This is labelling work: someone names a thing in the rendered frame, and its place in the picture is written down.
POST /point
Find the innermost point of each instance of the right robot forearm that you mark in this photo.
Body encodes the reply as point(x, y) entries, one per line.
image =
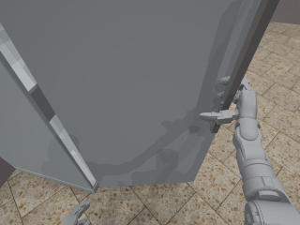
point(259, 180)

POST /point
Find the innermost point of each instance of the fridge door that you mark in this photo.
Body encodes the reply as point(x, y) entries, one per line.
point(128, 79)

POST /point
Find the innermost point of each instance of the handle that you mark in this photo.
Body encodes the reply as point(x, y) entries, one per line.
point(255, 34)

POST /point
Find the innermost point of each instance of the right robot upper arm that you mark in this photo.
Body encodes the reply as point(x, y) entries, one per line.
point(259, 212)

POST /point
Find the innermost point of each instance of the robot right hand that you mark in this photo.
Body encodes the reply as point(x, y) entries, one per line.
point(245, 100)

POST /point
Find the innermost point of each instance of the robot left hand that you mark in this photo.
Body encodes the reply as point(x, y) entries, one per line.
point(76, 212)

